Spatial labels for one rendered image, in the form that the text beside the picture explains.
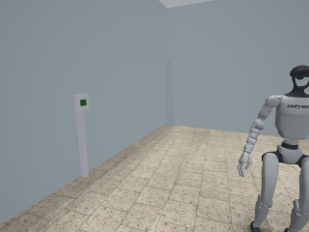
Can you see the button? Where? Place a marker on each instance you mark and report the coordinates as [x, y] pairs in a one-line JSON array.
[[83, 102]]

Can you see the robot right forearm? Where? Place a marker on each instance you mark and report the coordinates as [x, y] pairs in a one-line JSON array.
[[251, 139]]

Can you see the robot right hand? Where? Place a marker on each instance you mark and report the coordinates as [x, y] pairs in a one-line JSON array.
[[243, 160]]

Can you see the left robot shin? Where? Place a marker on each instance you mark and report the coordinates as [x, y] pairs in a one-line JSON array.
[[298, 221]]

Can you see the robot right upper arm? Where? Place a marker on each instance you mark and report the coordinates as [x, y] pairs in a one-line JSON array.
[[269, 103]]

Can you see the humanoid robot torso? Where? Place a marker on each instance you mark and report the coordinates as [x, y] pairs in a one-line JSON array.
[[292, 123]]

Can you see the panel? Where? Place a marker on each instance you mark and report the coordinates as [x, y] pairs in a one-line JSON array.
[[80, 123]]

